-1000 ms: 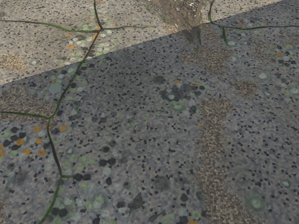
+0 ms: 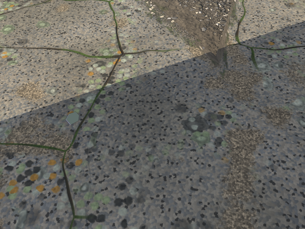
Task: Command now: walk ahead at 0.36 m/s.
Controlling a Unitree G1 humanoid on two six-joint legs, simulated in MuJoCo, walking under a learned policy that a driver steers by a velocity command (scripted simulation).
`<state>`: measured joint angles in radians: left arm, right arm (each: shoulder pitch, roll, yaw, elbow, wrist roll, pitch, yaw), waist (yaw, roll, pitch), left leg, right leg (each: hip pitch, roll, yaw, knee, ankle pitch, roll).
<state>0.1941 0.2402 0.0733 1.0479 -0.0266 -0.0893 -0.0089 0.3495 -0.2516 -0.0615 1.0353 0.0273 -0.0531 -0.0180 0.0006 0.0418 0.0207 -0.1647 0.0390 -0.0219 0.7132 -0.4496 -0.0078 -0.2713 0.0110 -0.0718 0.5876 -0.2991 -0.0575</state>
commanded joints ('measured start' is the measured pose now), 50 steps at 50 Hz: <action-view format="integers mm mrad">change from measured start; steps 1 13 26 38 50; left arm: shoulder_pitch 252 230 202 -175 172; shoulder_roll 146 127 100 91 325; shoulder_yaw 16 -22 -25 -5 56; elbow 42 6 -73 -249 -223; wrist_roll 18 27 -2 37 36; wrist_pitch -24 -9 -57 -27 -47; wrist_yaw -5 24 -5 31 8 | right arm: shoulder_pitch -165 -422 -19 -57 137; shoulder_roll -73 -21 -171 -166 -23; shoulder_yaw -8 3 -48 -34 8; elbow -148 -224 -144 -189 -271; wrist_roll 30 -3 -12 -12 7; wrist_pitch -53 -37 -32 -42 -26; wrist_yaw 4 36 60 9 7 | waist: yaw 99 73 -111 -41 38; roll -209 -109 144 20 -436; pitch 15 109 -268 25 -376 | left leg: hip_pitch -657 -507 515 -140 -517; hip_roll -21 43 278 58 -147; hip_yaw -79 62 -739 -233 -135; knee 530 -46 -459 -557 426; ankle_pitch -70 496 -2 334 -162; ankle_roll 52 14 360 238 65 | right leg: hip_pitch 437 211 -470 -285 681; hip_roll -399 -197 -7 -76 -454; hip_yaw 725 144 197 135 809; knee -413 -512 850 57 -255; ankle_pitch -208 335 -187 377 -38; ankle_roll -248 -124 17 94 -205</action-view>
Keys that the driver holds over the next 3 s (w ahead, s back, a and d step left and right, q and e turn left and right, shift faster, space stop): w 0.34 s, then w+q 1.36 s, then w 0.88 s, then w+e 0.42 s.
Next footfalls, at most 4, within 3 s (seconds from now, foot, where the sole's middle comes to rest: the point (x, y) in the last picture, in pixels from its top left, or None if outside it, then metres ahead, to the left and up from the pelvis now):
0.46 left None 0.42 0.12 -0.77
0.96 right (175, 185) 0.72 -0.04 -0.76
1.50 left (102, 162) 0.85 0.32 -0.77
2.00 right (98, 111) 1.21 0.39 -0.77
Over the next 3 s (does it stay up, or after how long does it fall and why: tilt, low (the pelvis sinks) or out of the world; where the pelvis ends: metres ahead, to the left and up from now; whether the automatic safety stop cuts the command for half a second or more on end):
stays up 1.34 0.76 0.00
